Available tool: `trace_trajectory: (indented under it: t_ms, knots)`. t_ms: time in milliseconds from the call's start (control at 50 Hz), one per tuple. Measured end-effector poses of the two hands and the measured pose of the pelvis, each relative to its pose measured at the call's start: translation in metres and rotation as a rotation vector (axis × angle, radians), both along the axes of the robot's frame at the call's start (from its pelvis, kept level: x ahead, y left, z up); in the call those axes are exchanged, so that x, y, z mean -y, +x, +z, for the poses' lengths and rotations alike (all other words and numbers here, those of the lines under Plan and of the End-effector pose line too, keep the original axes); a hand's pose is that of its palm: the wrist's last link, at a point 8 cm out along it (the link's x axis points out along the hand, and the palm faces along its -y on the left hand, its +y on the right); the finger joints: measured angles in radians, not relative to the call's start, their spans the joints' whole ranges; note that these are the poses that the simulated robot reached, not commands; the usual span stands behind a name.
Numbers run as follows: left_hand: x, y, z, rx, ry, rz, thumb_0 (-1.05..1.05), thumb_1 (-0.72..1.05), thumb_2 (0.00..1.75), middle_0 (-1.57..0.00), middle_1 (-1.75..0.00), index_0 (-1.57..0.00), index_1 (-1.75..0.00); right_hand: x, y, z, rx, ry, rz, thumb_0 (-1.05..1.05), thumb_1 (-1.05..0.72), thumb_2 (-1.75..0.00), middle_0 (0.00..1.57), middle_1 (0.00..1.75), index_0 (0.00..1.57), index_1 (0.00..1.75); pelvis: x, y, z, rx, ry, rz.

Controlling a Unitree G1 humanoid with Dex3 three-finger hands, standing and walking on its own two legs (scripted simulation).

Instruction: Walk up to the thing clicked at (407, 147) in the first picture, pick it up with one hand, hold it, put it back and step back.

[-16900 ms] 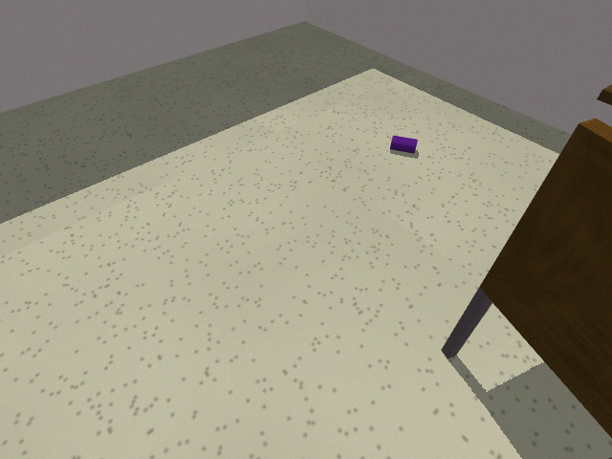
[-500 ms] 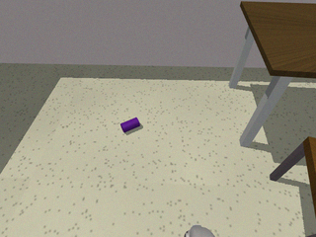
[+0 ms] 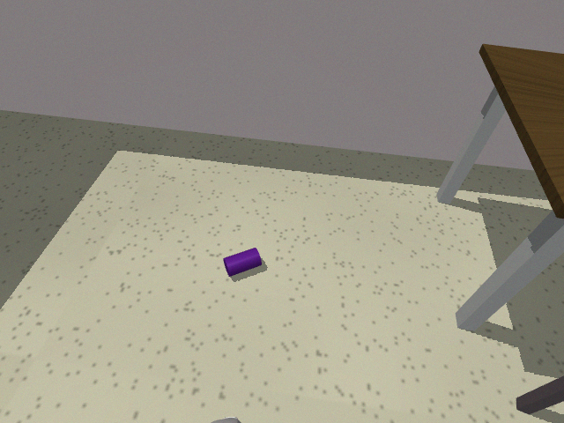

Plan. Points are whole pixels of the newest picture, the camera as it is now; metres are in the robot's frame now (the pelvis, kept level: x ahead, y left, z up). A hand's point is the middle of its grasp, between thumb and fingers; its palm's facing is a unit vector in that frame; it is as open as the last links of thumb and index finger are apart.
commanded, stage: walk up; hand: left
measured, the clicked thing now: (242, 261) +0.83 +0.18 -0.71
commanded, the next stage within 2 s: none
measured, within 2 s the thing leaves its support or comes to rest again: neither
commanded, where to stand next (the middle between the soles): +0.42 +0.00 m, yaw -1 degrees
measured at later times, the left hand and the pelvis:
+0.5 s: hand (142, 335) +0.28 +0.27 -0.12, palm faces -0.13 -0.92 -0.38, open 7.4 cm; pelvis +0.18 +0.00 +0.01, yaw -3 degrees
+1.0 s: hand (145, 300) +0.36 +0.30 -0.15, palm faces -0.03 -0.94 -0.33, open 7.4 cm; pelvis +0.31 +0.03 +0.01, yaw -1 degrees
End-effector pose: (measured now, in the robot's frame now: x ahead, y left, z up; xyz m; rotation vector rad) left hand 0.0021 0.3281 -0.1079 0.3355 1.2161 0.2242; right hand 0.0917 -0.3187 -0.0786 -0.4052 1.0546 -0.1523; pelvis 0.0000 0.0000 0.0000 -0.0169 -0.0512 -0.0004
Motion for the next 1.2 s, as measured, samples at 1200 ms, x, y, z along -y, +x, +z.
trace_trajectory:
  t_ms: [1200]
  knots:
    - [-0.012, 0.381, -0.005, -0.036, -0.062, -0.06, 0.01, 0.91, 0.9, -0.2, -0.3, -0.2, -0.3, -0.038, 0.297, 0.019, -0.035, -0.043, -0.089, 0.0, -0.9, -0.9, 0.21, 0.3, 0.21, 0.3, -0.031, 0.335, 0.019, 0.004, -0.005, -0.038]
